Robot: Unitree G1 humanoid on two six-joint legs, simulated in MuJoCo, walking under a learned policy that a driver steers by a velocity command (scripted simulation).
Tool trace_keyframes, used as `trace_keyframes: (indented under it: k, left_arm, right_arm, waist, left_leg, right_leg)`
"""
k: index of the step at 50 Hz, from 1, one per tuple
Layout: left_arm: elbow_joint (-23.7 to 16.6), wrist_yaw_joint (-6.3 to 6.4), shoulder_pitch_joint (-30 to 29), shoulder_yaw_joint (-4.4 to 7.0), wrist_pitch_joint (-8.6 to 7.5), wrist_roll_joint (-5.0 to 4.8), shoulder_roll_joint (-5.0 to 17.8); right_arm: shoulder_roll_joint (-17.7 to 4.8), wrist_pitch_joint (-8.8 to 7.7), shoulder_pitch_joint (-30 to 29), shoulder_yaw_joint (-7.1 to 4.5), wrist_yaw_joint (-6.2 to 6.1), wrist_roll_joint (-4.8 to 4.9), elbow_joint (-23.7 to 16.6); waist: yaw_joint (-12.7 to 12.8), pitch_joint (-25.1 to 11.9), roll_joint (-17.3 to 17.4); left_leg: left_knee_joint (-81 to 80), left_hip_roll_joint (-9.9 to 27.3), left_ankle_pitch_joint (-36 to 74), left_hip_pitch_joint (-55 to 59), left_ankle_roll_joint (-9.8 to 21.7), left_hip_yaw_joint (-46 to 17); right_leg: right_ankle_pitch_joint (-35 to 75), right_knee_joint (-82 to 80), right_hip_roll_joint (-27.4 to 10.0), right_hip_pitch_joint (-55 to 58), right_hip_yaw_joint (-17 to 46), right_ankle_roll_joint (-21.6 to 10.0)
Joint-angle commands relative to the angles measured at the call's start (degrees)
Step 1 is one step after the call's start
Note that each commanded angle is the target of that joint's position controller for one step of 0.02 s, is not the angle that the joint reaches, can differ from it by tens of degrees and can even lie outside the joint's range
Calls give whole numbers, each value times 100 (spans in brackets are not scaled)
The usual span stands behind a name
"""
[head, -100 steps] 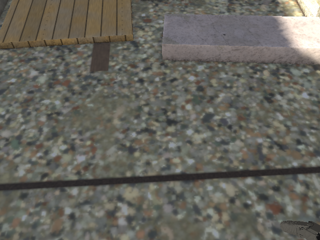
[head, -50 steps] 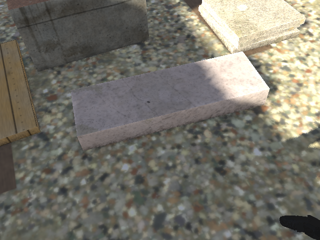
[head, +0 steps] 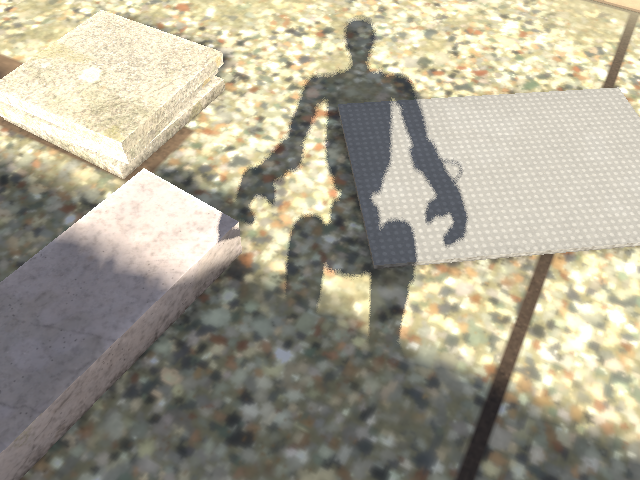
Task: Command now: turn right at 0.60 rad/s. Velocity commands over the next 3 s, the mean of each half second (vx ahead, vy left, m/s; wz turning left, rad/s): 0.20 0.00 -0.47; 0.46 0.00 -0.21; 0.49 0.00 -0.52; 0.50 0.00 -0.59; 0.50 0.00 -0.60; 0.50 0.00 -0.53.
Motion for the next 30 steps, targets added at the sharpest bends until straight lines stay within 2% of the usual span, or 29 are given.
trace_keyframes:
  k: [1,2,3,4,6,9,13,15,17,18,19,20,21,22,23,24,25,26,28,30]
  left_arm:
    - [-469,31,140,329,-157,62,1027]
    - [-295,14,302,398,-124,8,1128]
    - [-117,41,483,382,-53,8,977]
    - [-83,51,529,354,-1,30,847]
    - [-156,28,372,281,23,-37,620]
    - [-436,-36,-189,175,-27,-54,478]
    - [-571,-169,-356,45,-131,-2,281]
    - [-477,-219,-161,13,-187,0,235]
    - [-308,-252,136,18,-252,-17,250]
    - [-140,-264,455,12,-285,-20,195]
    - [92,-254,884,39,-301,-26,226]
    - [271,-218,1432,106,-308,-46,371]
    - [333,-134,2077,200,-332,14,900]
    - [145,-172,1863,290,-438,51,1434]
    - [131,-211,1697,197,-564,20,1025]
    - [165,-217,1471,86,-649,29,738]
    - [137,-220,1247,25,-691,53,595]
    - [130,-211,1045,-3,-692,55,553]
    - [139,-160,1009,-29,-724,102,496]
    - [243,-120,1095,-28,-738,91,493]
  right_arm:
    - [-1169,-86,-4,-308,-57,-236,-493]
    - [-864,-96,-371,-227,-111,-151,-577]
    - [-723,-94,-555,-190,-143,-55,-640]
    - [-652,-89,-564,-167,-177,33,-640]
    - [-611,-35,-359,-136,-237,30,-617]
    - [-840,23,368,-231,-295,53,-468]
    - [-1124,-47,522,-347,-225,138,-413]
    - [-1170,-98,452,-359,-129,204,-369]
    - [-1177,-145,440,-350,-25,278,-277]
    - [-1128,-154,357,-324,23,325,-238]
    - [-942,-170,384,-260,65,319,-184]
    - [-577,-214,371,-123,115,238,-159]
    - [-64,-283,103,69,191,-3,-389]
    - [-423,-380,-40,-54,169,151,-652]
    - [-856,-442,-276,-167,159,301,-650]
    - [-909,-475,-227,-196,184,345,-608]
    - [-855,-492,-118,-196,182,271,-458]
    - [-859,-507,-68,-208,188,183,-420]
    - [-690,-505,15,-176,217,153,-322]
    - [-535,-483,-82,-120,214,145,-313]
  waist:
    - [16,-369,1463]
    - [175,-301,1117]
    - [224,-240,934]
    - [165,-188,929]
    - [20,-160,955]
    - [-468,-343,1205]
    - [-569,-306,1218]
    - [-442,-188,1212]
    - [-262,-120,1144]
    - [-53,-127,1016]
    - [138,-215,820]
    - [387,-468,453]
    - [565,-776,-1102]
    - [478,-521,-1367]
    - [560,-128,-812]
    - [405,204,-821]
    - [282,284,-648]
    - [166,358,-588]
    - [67,220,-460]
    - [74,141,-297]
  left_leg:
    - [-1748,2552,938,502,1587,-2621]
    - [-1624,2188,947,416,1335,-1950]
    - [-1537,1803,863,479,1085,-1395]
    - [-1493,1705,980,633,1045,-1139]
    - [-1505,1515,1285,790,1093,-609]
    - [-1821,1714,-269,1702,1158,-730]
    - [-2065,1934,-999,1541,1128,-595]
    - [-2126,1849,-1019,985,1102,-324]
    - [-2005,1826,-992,664,1091,-184]
    - [-1788,1760,-1029,404,1024,-46]
    - [-1374,1619,-961,-22,908,139]
    - [-555,1356,-894,-581,631,490]
    - [1779,777,-1815,-1776,96,1064]
    - [2892,324,-2126,-3113,-28,589]
    - [3400,659,-1755,-3404,43,172]
    - [3360,805,-1078,-3555,136,90]
    - [3248,898,-582,-3423,147,75]
    - [3006,929,-163,-3288,96,65]
    - [2767,885,513,-2971,-15,148]
    - [2251,813,975,-2845,-147,209]
  right_leg:
    - [-1679,2490,-188,-1000,-97,153]
    - [-1287,2933,-228,-950,-163,220]
    - [-973,3220,-259,-957,-270,337]
    - [-717,3512,-298,-1126,-315,436]
    - [-479,3453,-378,-1156,-601,573]
    - [-331,2498,-676,-1567,-897,658]
    - [-662,1326,-886,-908,-1180,455]
    - [-812,630,-801,-80,-1398,236]
    - [-460,-186,-706,643,-1532,11]
    - [44,-833,-624,1233,-1643,-114]
    - [196,-1185,-462,2040,-1732,-208]
    - [108,-1288,-660,3007,-1317,-308]
    - [483,-1656,-2058,3896,639,-670]
    - [-860,-2251,-2959,3491,2490,-1686]
    - [-1467,-2468,-2849,3197,2309,-1773]
    - [-1534,-2550,-2583,3014,1797,-1596]
    - [-1085,-2600,-2316,2838,1346,-1414]
    - [-427,-2680,-2156,2690,978,-1300]
    - [816,-2779,-1951,2548,409,-1196]
    - [1556,-2796,-1825,2536,-33,-1153]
